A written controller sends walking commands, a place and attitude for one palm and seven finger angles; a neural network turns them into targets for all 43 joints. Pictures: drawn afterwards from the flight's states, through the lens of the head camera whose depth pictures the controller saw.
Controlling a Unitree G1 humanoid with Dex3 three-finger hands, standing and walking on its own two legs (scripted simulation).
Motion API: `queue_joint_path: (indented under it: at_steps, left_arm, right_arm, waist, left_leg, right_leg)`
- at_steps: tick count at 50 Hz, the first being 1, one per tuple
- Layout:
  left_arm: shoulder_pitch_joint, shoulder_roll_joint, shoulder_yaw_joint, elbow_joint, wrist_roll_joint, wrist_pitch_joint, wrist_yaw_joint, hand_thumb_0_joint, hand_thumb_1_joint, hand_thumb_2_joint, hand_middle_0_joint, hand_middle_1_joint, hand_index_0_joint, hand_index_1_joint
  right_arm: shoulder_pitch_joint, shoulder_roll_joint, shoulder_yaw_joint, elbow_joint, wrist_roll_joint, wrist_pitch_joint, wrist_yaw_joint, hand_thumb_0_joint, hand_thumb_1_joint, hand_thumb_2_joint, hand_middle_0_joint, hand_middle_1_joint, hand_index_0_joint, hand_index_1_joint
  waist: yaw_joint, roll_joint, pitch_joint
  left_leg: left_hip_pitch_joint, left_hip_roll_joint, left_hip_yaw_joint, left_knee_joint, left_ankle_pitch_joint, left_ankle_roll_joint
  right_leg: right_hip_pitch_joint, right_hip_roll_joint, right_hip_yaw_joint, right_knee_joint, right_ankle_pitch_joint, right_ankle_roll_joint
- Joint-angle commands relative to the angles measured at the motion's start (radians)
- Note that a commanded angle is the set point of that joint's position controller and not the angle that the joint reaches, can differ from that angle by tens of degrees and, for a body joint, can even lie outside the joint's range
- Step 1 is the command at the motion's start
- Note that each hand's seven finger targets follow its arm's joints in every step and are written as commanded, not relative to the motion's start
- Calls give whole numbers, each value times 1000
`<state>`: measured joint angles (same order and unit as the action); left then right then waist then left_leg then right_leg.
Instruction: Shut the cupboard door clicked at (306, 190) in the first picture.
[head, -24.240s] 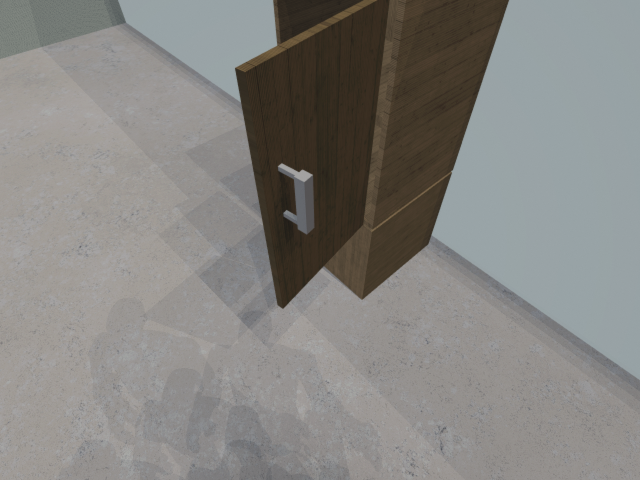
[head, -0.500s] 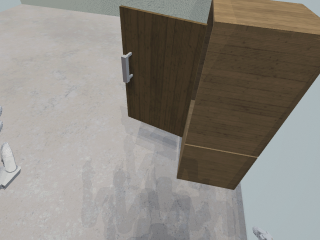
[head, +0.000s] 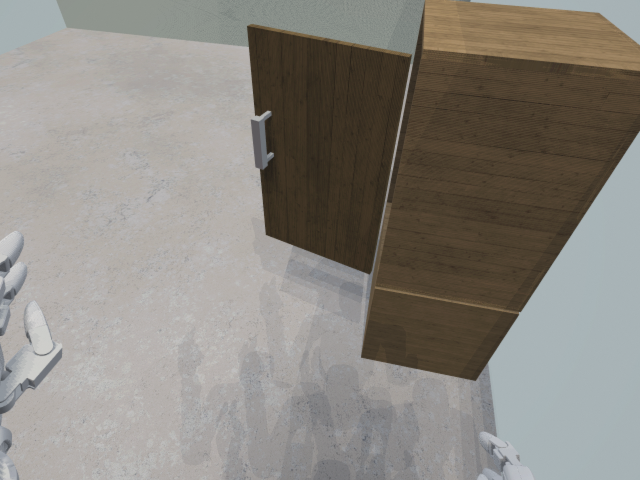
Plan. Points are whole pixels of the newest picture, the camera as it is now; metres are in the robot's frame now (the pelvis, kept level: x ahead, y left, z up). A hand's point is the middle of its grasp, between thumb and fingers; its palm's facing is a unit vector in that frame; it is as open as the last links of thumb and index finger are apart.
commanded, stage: let the arm hang, fingers relaxed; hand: left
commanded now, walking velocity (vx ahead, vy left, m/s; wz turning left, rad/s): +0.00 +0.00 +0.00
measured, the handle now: (264, 139) +0.85 +0.20 +0.01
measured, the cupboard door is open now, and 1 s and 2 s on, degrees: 75 75 75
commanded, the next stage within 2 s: look to check the result in 1.20 s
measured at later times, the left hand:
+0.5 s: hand out of the picture +0.01 +0.17 -0.19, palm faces +0.03 -0.99 -0.15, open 7.1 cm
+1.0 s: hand out of the picture -0.01 +0.15 -0.18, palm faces +0.05 -0.99 -0.15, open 7.4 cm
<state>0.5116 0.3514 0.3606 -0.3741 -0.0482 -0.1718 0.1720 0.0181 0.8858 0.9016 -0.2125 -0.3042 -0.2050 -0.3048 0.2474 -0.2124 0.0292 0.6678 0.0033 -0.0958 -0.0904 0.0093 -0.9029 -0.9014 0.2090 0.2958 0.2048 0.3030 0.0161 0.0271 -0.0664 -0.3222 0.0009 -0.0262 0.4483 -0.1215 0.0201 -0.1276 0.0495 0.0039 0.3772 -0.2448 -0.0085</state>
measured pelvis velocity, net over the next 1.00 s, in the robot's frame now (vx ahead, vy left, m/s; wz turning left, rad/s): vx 0.02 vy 0.00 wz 0.00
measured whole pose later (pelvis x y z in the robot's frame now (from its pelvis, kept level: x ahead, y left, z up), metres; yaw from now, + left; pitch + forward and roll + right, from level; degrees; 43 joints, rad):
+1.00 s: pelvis +0.02 +0.00 +0.00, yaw +0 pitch -1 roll +0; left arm 0.37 0.11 0.00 1.12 0.01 0.00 0.04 0.01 0.91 0.90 -0.20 -0.30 -0.19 -0.30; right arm 0.31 -0.15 0.01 1.10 -0.01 0.01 -0.04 0.01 -0.92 -0.90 0.21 0.29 0.20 0.30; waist 0.00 0.00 -0.01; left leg -0.26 -0.03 -0.01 0.44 -0.16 0.03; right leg -0.10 0.01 0.02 0.43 -0.31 -0.01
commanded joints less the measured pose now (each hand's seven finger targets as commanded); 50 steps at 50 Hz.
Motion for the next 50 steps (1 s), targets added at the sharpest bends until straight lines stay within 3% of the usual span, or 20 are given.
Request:
queue_joint_path:
  at_steps: [1,3,4,5,6,7,9,10,12,15,17,19,22,27,28,32,39,50]
  left_arm:
    - [-136,218,111,-245,7,-76,15,0,900,900,-200,-300,-200,-300]
    - [-110,256,154,-261,5,-80,18,0,900,900,-200,-300,-200,-300]
    - [-86,226,135,-266,2,-81,15,0,900,900,-200,-300,-200,-300]
    - [-85,40,-278,511,66,69,-131,0,900,900,-200,-300,-200,-300]
    - [-93,49,-248,534,64,158,-159,0,900,900,-200,-300,-200,-300]
    - [-126,37,-254,547,67,171,-165,0,900,900,-200,-300,-200,-300]
    - [-155,58,-268,631,74,170,-169,0,900,900,-200,-300,-200,-300]
    - [-170,68,-273,687,75,169,-169,0,900,900,-200,-300,-200,-300]
    - [-216,70,-287,804,75,169,-166,0,900,900,-200,-300,-200,-300]
    - [-275,49,-315,955,71,186,-153,0,900,900,-200,-300,-200,-300]
    - [-283,31,-325,1053,69,186,-148,0,900,900,-200,-300,-200,-300]
    - [-246,12,-327,1148,64,184,-147,0,900,900,-200,-300,-200,-300]
    - [-154,-28,-318,1274,60,185,-148,0,900,900,-200,-300,-200,-300]
    - [-102,-56,-331,1397,56,172,-150,0,900,900,-200,-300,-200,-300]
    - [-94,-62,-334,1415,56,169,-148,0,900,900,-200,-300,-200,-300]
    - [-63,-94,-344,1465,55,167,-140,0,900,900,-200,-300,-200,-300]
    - [-23,-123,-350,1499,56,167,-131,0,900,900,-200,-300,-200,-300]
    - [-34,-139,-344,1493,59,167,-129,0,900,900,-200,-300,-200,-300]
  right_arm:
    - [-137,-111,-52,-172,-3,-54,-12,0,-900,-900,200,300,200,300]
    - [-135,-116,-56,-171,-6,-51,-11,0,-900,-900,200,300,200,300]
    - [-134,-105,-52,-179,-4,-49,-10,0,-900,-900,200,300,200,300]
    - [-189,-284,-83,15,14,-100,84,0,-900,-900,200,300,200,300]
    - [-117,-265,-94,35,12,-33,90,0,-900,-900,200,300,200,300]
    - [-85,-258,-95,35,-1,-13,89,0,-900,-900,200,300,200,300]
    - [-78,-273,-86,31,-10,17,83,0,-900,-900,200,300,200,300]
    - [-86,-268,-78,35,-13,26,82,0,-900,-900,200,300,200,300]
    - [-78,-237,-68,59,-17,48,82,0,-900,-900,200,300,200,300]
    - [-47,-162,-49,106,-28,92,78,0,-900,-900,200,300,200,300]
    - [-21,-143,-46,149,-33,103,76,0,-900,-900,200,300,200,300]
    - [-7,-147,-41,187,-29,98,72,0,-900,-900,200,300,200,300]
    - [4,-129,-41,242,-27,96,60,0,-900,-900,200,300,200,300]
    - [80,-106,-46,320,-17,96,50,0,-900,-900,200,300,200,300]
    - [91,-102,-47,330,-14,97,49,0,-900,-900,200,300,200,300]
    - [125,-76,-44,375,-11,97,45,0,-900,-900,200,300,200,300]
    - [135,-40,-40,404,-11,101,46,0,-900,-900,200,300,200,300]
    - [138,-18,-37,415,-16,97,46,0,-900,-900,200,300,200,300]
  waist:
    - [-26,52,43]
    - [-24,73,18]
    - [-25,68,15]
    - [-43,77,113]
    - [-31,75,21]
    - [-26,44,-2]
    - [-17,-84,-12]
    - [-12,-141,-9]
    - [-25,-222,-14]
    - [-44,-141,41]
    - [-50,-47,54]
    - [-37,71,46]
    - [-5,186,51]
    - [-14,82,48]
    - [-14,30,51]
    - [-22,-26,90]
    - [-22,-65,155]
    - [-19,-32,193]
  left_leg:
    - [98,49,-59,-95,-208,-8]
    - [100,50,-64,-102,-192,-12]
    - [99,51,-62,-98,-176,-10]
    - [-9,88,-103,66,149,5]
    - [76,99,-68,72,212,-3]
    - [63,114,-97,75,196,13]
    - [23,130,-153,63,211,47]
    - [10,115,-149,77,198,48]
    - [33,66,-114,129,133,26]
    - [76,16,-54,184,4,-3]
    - [108,33,-63,144,32,-2]
    - [89,74,-129,45,79,14]
    - [22,91,-171,-67,-71,32]
    - [75,85,-146,-75,-75,29]
    - [86,86,-142,-66,-42,31]
    - [125,84,-118,-62,-6,29]
    - [117,77,-94,-74,-27,27]
    - [99,69,-92,-94,-38,25]
  right_leg:
    - [-165,-69,74,-135,-138,-13]
    - [-138,-67,63,-122,-112,-13]
    - [-125,-67,58,-113,-94,-14]
    - [-189,-111,-13,80,93,-35]
    - [-192,-118,39,76,70,-37]
    - [-209,-98,16,117,-19,-41]
    - [-161,-79,17,149,-29,-45]
    - [-148,-91,39,132,-5,-49]
    - [-167,-148,97,75,29,-74]
    - [-249,-211,151,3,-9,-114]
    - [-256,-184,137,9,-40,-106]
    - [-181,-125,98,45,-44,-66]
    - [-74,-99,70,38,-67,-53]
    - [-61,-112,78,-23,-36,-59]
    - [-59,-111,73,-32,-22,-59]
    - [-95,-119,74,-53,-16,-53]
    - [-131,-122,78,-66,-44,-50]
    - [-137,-121,80,-60,-38,-46]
